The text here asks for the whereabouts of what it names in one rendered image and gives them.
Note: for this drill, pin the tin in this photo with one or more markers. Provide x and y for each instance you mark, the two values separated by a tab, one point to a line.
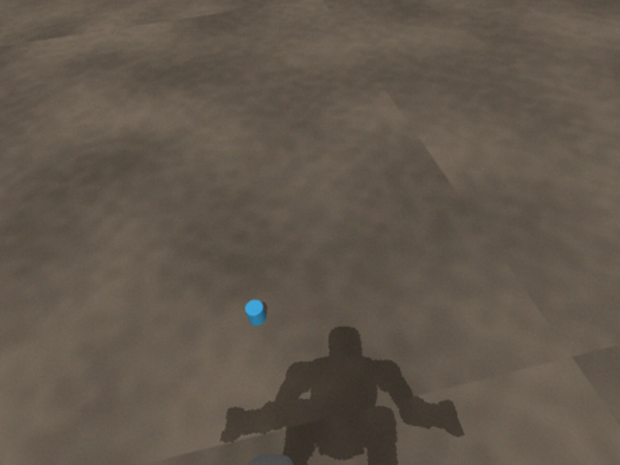
255	312

